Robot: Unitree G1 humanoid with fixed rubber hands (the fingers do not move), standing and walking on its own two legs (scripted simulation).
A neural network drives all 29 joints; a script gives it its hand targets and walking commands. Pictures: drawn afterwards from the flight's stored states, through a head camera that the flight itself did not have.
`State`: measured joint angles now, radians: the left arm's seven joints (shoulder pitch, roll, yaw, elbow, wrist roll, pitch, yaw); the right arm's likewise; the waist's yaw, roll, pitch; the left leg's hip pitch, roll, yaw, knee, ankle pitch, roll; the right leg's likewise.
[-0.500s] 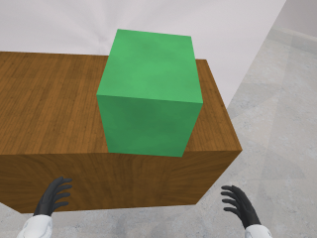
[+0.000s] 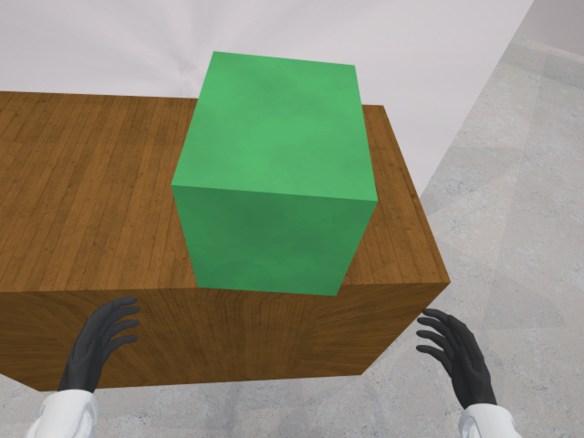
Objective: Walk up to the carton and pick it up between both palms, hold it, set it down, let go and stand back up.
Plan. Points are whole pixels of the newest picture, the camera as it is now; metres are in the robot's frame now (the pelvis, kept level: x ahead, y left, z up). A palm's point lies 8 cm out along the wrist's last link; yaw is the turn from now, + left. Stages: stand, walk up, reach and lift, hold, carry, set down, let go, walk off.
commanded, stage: reach and lift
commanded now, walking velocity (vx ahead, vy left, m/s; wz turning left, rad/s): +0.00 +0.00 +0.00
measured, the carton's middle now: (276, 176) +0.52 +0.05 +0.03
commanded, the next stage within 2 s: none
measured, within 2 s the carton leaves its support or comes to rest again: neither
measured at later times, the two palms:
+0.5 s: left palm (109, 292) +0.27 +0.24 +0.06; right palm (451, 317) +0.27 -0.19 +0.06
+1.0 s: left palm (112, 232) +0.33 +0.24 +0.09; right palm (432, 254) +0.34 -0.17 +0.09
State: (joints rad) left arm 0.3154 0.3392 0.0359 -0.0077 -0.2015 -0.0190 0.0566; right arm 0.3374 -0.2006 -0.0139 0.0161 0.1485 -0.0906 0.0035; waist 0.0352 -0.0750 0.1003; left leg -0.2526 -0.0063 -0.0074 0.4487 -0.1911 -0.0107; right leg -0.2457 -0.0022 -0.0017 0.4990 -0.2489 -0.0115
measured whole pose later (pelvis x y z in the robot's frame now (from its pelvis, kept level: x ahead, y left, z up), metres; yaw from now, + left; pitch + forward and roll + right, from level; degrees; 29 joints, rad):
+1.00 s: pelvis +0.00 +0.00 +0.00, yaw +0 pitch -1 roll +1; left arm -0.38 0.34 0.11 0.18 -0.25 0.51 0.05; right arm -0.33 -0.20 -0.01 0.20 0.21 0.35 -0.10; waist 0.04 -0.04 0.08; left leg -0.25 -0.01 -0.01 0.45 -0.18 -0.01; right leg -0.25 0.00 0.00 0.50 -0.24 -0.01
